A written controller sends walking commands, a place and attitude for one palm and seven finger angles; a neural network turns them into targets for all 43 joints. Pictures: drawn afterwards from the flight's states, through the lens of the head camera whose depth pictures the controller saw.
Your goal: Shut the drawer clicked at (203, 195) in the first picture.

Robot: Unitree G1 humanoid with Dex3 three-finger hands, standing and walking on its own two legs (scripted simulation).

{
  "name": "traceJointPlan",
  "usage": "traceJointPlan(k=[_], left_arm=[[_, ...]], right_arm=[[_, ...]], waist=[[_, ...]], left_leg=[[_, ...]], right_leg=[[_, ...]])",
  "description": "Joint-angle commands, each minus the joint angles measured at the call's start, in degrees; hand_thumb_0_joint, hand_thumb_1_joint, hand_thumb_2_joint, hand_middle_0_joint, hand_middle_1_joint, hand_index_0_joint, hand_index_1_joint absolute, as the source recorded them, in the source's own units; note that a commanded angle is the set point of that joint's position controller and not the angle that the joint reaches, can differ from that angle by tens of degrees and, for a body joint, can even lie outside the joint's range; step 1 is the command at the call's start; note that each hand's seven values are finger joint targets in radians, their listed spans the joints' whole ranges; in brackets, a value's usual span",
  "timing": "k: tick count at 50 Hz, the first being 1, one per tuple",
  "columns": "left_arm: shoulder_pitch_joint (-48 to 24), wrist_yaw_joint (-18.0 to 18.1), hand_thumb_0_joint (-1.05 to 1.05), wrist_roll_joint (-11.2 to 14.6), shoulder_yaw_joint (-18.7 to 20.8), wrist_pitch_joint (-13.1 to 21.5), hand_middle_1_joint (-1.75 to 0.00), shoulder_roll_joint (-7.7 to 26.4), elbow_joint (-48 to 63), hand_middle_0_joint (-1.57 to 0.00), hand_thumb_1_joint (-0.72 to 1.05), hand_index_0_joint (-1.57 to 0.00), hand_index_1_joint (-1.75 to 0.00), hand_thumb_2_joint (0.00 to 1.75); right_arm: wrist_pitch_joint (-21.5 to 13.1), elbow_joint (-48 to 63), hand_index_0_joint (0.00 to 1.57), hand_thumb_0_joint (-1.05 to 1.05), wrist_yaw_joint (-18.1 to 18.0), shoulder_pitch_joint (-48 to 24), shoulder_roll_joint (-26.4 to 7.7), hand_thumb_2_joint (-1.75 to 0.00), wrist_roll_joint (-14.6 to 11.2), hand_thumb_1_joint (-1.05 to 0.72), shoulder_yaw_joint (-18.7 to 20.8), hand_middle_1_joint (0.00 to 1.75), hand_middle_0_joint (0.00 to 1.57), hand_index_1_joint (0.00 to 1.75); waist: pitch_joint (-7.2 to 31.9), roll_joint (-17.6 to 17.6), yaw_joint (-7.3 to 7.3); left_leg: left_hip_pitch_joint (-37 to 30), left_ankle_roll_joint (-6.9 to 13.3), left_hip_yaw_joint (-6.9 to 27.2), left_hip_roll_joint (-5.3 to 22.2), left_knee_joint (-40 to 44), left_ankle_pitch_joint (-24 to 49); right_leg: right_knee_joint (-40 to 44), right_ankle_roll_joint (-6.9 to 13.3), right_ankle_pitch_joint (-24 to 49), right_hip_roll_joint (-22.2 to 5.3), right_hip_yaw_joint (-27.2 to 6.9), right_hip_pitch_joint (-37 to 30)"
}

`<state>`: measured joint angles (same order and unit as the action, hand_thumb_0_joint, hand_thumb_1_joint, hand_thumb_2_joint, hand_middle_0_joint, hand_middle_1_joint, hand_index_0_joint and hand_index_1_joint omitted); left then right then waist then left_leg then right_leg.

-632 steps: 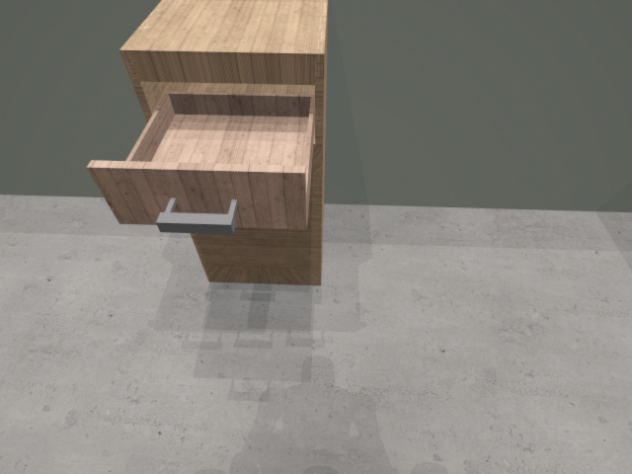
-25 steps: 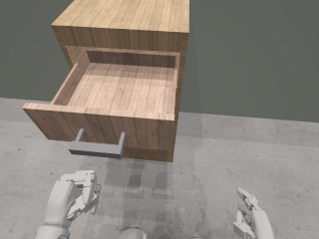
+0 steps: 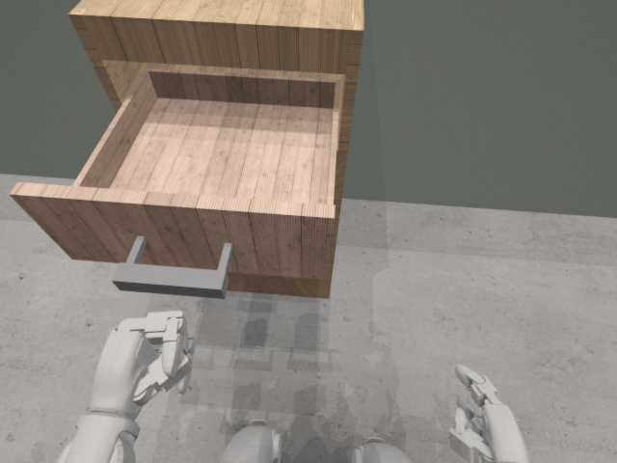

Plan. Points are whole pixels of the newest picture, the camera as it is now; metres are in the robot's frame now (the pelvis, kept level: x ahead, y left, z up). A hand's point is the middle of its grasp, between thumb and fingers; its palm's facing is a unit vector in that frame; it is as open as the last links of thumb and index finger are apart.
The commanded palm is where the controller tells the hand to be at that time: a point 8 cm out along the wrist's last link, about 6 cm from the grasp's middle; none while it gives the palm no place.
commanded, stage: bring the fist close to the handle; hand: left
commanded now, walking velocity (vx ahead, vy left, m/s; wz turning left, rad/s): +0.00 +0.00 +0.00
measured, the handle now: (177, 264) +0.35 +0.19 +0.05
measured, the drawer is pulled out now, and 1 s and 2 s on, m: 0.29 0.28 0.16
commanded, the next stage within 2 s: push the drawer shut in 0.20 s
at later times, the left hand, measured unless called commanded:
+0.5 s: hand (198, 355) +0.24 +0.14 +0.05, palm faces -0.08 -1.00 -0.05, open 3.2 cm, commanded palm +0.22 +0.20 +0.05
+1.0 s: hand (193, 321) +0.28 +0.15 +0.05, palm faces -0.07 -1.00 -0.05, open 2.5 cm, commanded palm +0.29 +0.20 +0.05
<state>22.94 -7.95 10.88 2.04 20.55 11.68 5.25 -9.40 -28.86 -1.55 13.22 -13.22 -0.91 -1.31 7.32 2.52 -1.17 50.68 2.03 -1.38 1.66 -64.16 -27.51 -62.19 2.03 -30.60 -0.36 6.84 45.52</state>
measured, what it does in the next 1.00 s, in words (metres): stands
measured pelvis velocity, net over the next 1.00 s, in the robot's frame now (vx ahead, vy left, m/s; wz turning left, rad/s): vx -0.01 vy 0.00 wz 0.02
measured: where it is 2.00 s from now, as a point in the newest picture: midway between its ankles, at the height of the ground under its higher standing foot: outside the picture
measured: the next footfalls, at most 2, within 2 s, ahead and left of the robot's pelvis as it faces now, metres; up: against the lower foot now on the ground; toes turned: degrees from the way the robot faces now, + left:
none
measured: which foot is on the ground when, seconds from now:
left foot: down 0.00-1.00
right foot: down 0.00-1.00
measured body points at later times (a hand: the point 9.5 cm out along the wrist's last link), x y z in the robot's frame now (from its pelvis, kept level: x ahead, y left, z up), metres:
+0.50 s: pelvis +0.00 -0.01 +0.00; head +0.06 +0.00 +0.44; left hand +0.24 +0.19 +0.05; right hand +0.18 -0.24 -0.08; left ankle +0.04 +0.10 -0.66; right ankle +0.00 -0.10 -0.66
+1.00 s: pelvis -0.01 +0.00 +0.00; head +0.06 +0.00 +0.45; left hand +0.27 +0.21 +0.05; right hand +0.16 -0.25 -0.09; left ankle +0.04 +0.10 -0.66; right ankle +0.00 -0.10 -0.66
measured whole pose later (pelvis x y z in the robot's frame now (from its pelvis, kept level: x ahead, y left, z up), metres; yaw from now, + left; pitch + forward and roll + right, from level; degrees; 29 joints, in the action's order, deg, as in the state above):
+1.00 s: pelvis -0.01 +0.00 +0.00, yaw +1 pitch +14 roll -3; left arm 4.6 -10.4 11.8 3.6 21.3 13.3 -10.3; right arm -8.0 -32.7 -2.5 12.6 -15.3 -1.4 -1.8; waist 6.6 2.7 -1.0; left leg 52.0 1.7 0.0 1.3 -63.7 -25.9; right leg -61.6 2.5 -29.5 -0.5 8.1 46.3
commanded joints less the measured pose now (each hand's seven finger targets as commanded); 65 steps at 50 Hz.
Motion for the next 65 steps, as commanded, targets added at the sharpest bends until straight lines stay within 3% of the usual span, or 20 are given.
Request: traceJointPlan(k=[1,3,5,8,11,14,18,19,21,23,27,33,35,38,40,43,46,53,58,65], left_arm=[[-1.71,0.02,0.00,0.87,2.06,3.91,-1.60,2.97,10.41,-1.40,0.90,-1.40,-1.60,0.90],[-2.93,-0.48,0.00,0.43,1.38,3.40,-1.60,3.02,8.55,-1.40,0.90,-1.40,-1.60,0.90],[-0.79,-1.11,0.00,0.53,1.58,3.07,-1.60,3.11,8.49,-1.40,0.90,-1.40,-1.60,0.90],[-0.60,-0.92,0.00,0.72,4.20,3.31,-1.60,6.01,11.06,-1.40,0.90,-1.40,-1.60,0.90],[0.46,0.07,0.00,1.05,4.06,4.48,-1.60,5.07,14.48,-1.40,0.90,-1.40,-1.60,0.90],[0.53,1.10,0.00,0.69,2.78,5.42,-1.60,3.77,14.14,-1.40,0.90,-1.40,-1.60,0.90],[-3.02,0.55,0.00,-0.28,1.45,5.35,-1.60,3.45,9.64,-1.40,0.90,-1.40,-1.60,0.90],[-3.48,0.06,0.00,-0.33,1.39,5.21,-1.60,3.66,8.83,-1.40,0.90,-1.40,-1.60,0.90],[-6.84,-0.76,0.00,0.00,2.35,4.80,-1.60,4.96,8.23,-1.40,0.90,-1.40,-1.60,0.90],[-7.62,-0.94,0.00,0.14,3.63,4.60,-1.60,6.45,9.42,-1.40,0.90,-1.40,-1.60,0.90],[-12.80,0.14,0.00,0.97,3.86,4.26,-1.60,5.99,11.15,-1.40,0.90,-1.40,-1.60,0.90],[-15.69,0.58,0.00,0.52,4.81,2.19,-1.60,6.33,1.70,-1.40,0.90,-1.40,-1.60,0.90],[-16.85,-0.27,0.00,0.82,5.56,1.32,-1.60,6.60,0.08,-1.40,0.90,-1.40,-1.60,0.90],[-23.65,-0.79,0.00,1.08,5.18,1.34,-1.60,6.90,-0.67,-1.40,0.90,-1.40,-1.60,0.90],[-26.54,-0.90,0.00,1.26,4.95,1.95,-1.60,6.45,-0.87,-1.40,0.90,-1.40,-1.60,0.90],[-29.55,-0.69,0.00,1.40,6.00,2.94,-1.60,7.52,-1.70,-1.40,0.90,-1.40,-1.60,0.90],[-33.75,-1.08,0.00,1.40,3.99,3.15,-1.60,6.17,-3.46,-1.40,0.90,-1.40,-1.60,0.90],[-46.72,-0.04,0.00,0.10,1.30,2.51,-1.60,6.12,-7.23,-1.40,0.90,-1.40,-1.60,0.90],[-52.60,1.12,0.00,-0.35,1.48,1.37,-1.60,6.72,-11.61,-1.40,0.90,-1.40,-1.60,0.90],[-60.98,2.58,0.00,-0.77,1.72,1.05,-1.60,6.19,-17.85,-1.40,0.90,-1.40,-1.60,0.90]], right_arm=[[-3.01,8.99,0.20,0.00,-0.69,-2.69,-7.25,-0.90,-0.35,-0.90,2.91,0.30,0.20,0.30],[-2.80,8.86,0.20,0.00,-0.71,-2.87,-7.64,-0.90,-0.32,-0.90,2.76,0.30,0.20,0.30],[-2.61,9.56,0.20,0.00,-0.66,-2.76,-7.76,-0.90,-0.46,-0.90,3.01,0.30,0.20,0.30],[-2.51,9.99,0.20,0.00,-0.80,-2.92,-7.70,-0.90,-0.36,-0.90,3.19,0.30,0.20,0.30],[-2.52,10.39,0.20,0.00,-0.59,-2.37,-6.84,-0.90,-0.32,-0.90,3.16,0.30,0.20,0.30],[-2.40,9.92,0.20,0.00,-0.37,-2.46,-6.60,-0.90,-0.15,-0.90,3.05,0.30,0.20,0.30],[-2.22,9.13,0.20,0.00,-0.34,-2.61,-7.50,-0.90,-0.08,-0.90,3.02,0.30,0.20,0.30],[-2.12,9.24,0.20,0.00,-0.35,-2.53,-7.74,-0.90,-0.12,-0.90,3.01,0.30,0.20,0.30],[-2.07,9.22,0.20,0.00,-0.60,-2.16,-8.07,-0.90,-0.16,-0.90,2.97,0.30,0.20,0.30],[-2.08,9.39,0.20,0.00,-0.88,-2.44,-8.30,-0.90,-0.16,-0.90,2.99,0.30,0.20,0.30],[-2.35,9.13,0.20,0.00,-0.93,-2.14,-7.83,-0.90,-0.20,-0.90,2.60,0.30,0.20,0.30],[-1.56,7.59,0.20,0.00,-0.71,-1.73,-8.58,-0.90,-0.17,-0.90,2.38,0.30,0.20,0.30],[-1.16,7.69,0.20,0.00,-0.63,-1.58,-8.68,-0.90,-0.31,-0.90,2.52,0.30,0.20,0.30],[-0.88,6.85,0.20,0.00,-1.01,-1.99,-8.98,-0.90,-0.40,-0.90,2.29,0.30,0.20,0.30],[-1.08,6.29,0.20,0.00,-1.19,-1.98,-8.83,-0.90,-0.41,-0.90,2.34,0.30,0.20,0.30],[-1.41,5.12,0.20,0.00,-1.34,-1.79,-9.08,-0.90,-0.37,-0.90,2.49,0.30,0.20,0.30],[-1.71,4.44,0.20,0.00,-1.29,-2.14,-8.98,-0.90,-0.53,-0.90,2.32,0.30,0.20,0.30],[-1.84,2.77,0.20,0.00,-1.97,-2.31,-9.56,-0.90,-0.93,-0.90,1.98,0.30,0.20,0.30],[-1.57,1.92,0.20,0.00,-2.22,-1.98,-9.92,-0.90,-1.12,-0.90,1.64,0.30,0.20,0.30],[-0.86,1.14,0.20,0.00,-1.88,-1.41,-9.83,-0.90,-1.08,-0.90,1.24,0.30,0.20,0.30]], waist=[[10.05,-1.88,-1.46],[8.21,-2.14,-1.92],[9.83,-2.15,-1.28],[12.72,-0.93,-0.26],[14.73,0.45,0.23],[12.49,0.72,-0.58],[8.48,-2.32,-2.31],[8.63,-1.41,-2.27],[9.86,-2.26,-2.43],[12.37,-0.80,-1.70],[15.14,1.83,-1.41],[11.93,-2.84,-2.08],[12.36,-2.79,-1.80],[10.83,-2.34,-3.12],[11.69,-0.75,-3.20],[13.25,-1.45,-3.50],[13.02,0.37,-3.64],[12.95,0.45,-5.47],[13.99,-1.12,-5.69],[14.05,0.94,-5.67]], left_leg=[[-11.03,-0.50,4.22,-0.83,9.87,11.04],[-9.52,-0.41,4.44,-0.92,9.83,8.99],[-10.19,-0.39,4.22,-1.00,9.95,9.16],[-11.06,-0.31,3.73,-1.14,9.74,10.81],[-13.45,-0.47,3.63,-1.08,10.04,14.64],[-12.81,-0.48,3.78,-0.98,9.61,14.28],[-9.26,-0.34,4.25,-0.86,8.59,10.08],[-8.97,-0.35,4.07,-0.96,8.37,8.87],[-8.46,-0.26,3.95,-1.04,8.09,7.76],[-9.57,-0.13,3.72,-1.09,8.02,9.51],[-12.92,-0.33,4.01,-1.04,9.02,12.00],[-9.69,-0.27,3.80,-1.13,9.19,10.55],[-9.64,-0.33,3.31,-1.21,9.40,10.49],[-9.28,-0.13,3.51,-1.21,9.24,8.68],[-9.91,-0.16,3.49,-1.31,9.12,8.31],[-10.85,-0.08,3.90,-1.07,8.93,9.06],[-11.26,-0.24,4.22,-1.15,9.41,7.20],[-11.94,-0.02,5.64,-0.94,10.54,0.57],[-12.31,-0.09,6.38,-0.92,11.61,-2.27],[-13.28,-0.66,7.20,-1.08,13.18,-4.30]], right_leg=[[10.56,-0.78,12.00,1.24,-3.70,-3.83],[10.75,-0.74,9.78,1.14,-3.71,-2.65],[10.70,-0.73,9.99,1.13,-3.83,-3.40],[10.71,-0.62,11.62,0.97,-4.43,-5.72],[9.85,-0.48,15.53,1.01,-3.86,-6.95],[9.71,-0.51,15.00,1.17,-3.67,-5.12],[9.79,-0.70,11.14,1.24,-4.01,-2.00],[9.96,-0.72,9.90,1.19,-4.33,-1.47],[10.46,-0.83,8.66,1.01,-5.01,-2.08],[10.21,-0.68,10.33,1.01,-5.34,-3.60],[10.08,-0.61,12.72,0.96,-4.53,-4.61],[11.24,-0.92,12.20,1.03,-5.07,-4.91],[11.63,-1.07,12.74,0.85,-5.51,-5.83],[12.35,-1.16,10.39,0.79,-5.78,-4.30],[12.41,-1.09,9.77,0.65,-5.99,-3.94],[11.98,-1.03,10.24,0.77,-5.61,-3.72],[12.28,-0.93,7.86,0.64,-5.58,-2.53],[12.22,-0.94,2.31,0.79,-5.24,1.34],[12.57,-0.95,0.73,0.86,-5.10,1.67],[12.32,-0.74,0.71,0.76,-4.59,2.83]])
